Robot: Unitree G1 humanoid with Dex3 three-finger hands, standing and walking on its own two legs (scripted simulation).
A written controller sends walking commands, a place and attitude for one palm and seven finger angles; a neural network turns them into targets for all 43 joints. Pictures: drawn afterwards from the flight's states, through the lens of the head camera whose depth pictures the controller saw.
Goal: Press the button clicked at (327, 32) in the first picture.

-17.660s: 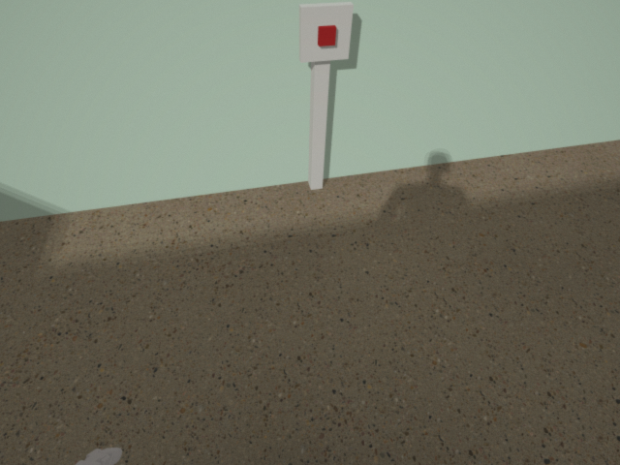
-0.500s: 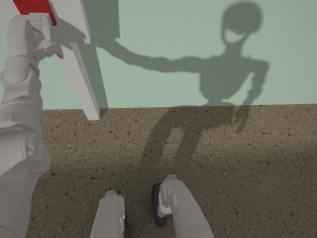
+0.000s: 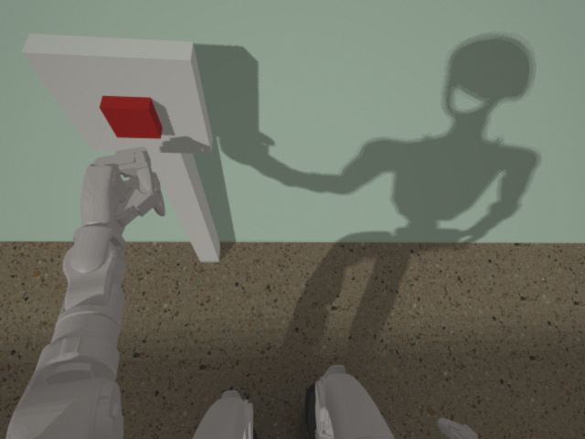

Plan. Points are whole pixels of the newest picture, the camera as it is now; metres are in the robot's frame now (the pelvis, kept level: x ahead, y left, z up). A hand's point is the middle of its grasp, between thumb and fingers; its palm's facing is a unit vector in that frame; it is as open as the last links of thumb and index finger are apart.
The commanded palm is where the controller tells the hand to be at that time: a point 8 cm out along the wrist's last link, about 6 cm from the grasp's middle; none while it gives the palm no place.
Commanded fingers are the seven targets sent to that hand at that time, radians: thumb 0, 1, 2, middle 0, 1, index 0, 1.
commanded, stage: pull the fist back off the button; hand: left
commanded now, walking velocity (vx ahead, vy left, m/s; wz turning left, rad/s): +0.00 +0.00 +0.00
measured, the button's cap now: (133, 116) +0.53 +0.20 +0.05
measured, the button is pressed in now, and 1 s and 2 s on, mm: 0 0 0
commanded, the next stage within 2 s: draw the hand back to the body in 0.22 s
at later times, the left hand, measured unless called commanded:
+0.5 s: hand (143, 227) +0.37 +0.17 +0.05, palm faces -0.02 -1.00 -0.05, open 3.1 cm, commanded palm +0.33 +0.22 +0.06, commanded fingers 0.00 0.90 0.90 -1.30 -1.50 -1.30 -1.50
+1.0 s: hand (44, 297) +0.27 +0.20 +0.14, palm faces +0.20 -0.94 -0.27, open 3.1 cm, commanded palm +0.23 +0.25 +0.16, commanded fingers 0.00 0.90 0.90 -1.30 -1.50 -1.30 -1.50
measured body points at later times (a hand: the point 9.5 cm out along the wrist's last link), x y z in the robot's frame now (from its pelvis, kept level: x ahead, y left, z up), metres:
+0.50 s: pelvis +0.01 -0.01 +0.01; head +0.12 +0.00 +0.45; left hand +0.36 +0.22 +0.05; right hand +0.15 -0.24 -0.10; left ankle -0.04 +0.08 -0.65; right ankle +0.05 -0.12 -0.65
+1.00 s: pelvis +0.02 -0.01 +0.07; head +0.04 -0.02 +0.51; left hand +0.25 +0.25 +0.16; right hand +0.21 -0.24 -0.01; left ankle -0.04 +0.08 -0.65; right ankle +0.05 -0.12 -0.65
